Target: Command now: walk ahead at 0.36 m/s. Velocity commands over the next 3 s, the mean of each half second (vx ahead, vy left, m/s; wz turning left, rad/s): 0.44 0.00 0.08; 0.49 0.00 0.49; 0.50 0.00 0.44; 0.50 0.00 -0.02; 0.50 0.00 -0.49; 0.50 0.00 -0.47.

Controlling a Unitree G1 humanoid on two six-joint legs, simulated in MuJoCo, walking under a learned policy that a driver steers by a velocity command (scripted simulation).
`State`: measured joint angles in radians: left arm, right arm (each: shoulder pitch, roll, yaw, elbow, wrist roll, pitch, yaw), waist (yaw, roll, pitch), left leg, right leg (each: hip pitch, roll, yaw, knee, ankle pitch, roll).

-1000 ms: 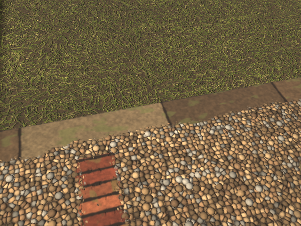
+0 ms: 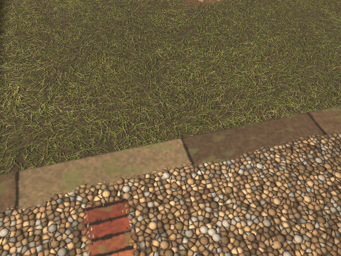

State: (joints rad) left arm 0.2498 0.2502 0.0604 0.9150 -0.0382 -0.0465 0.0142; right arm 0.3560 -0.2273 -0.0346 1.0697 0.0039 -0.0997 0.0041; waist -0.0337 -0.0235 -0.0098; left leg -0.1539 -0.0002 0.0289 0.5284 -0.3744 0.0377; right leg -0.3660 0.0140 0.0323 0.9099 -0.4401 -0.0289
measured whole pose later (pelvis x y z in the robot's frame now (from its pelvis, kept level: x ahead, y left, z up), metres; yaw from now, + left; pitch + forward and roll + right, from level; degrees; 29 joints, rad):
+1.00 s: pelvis +0.51 +0.05 -0.01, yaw +20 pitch +1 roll -1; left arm 0.22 0.28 0.06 0.91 -0.03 -0.10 0.00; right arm 0.16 -0.27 -0.08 0.74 0.02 -0.06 0.04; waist 0.01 0.00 0.08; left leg -0.45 -0.05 0.04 0.61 -0.19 0.10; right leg -0.29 -0.06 -0.01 1.21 -0.44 0.00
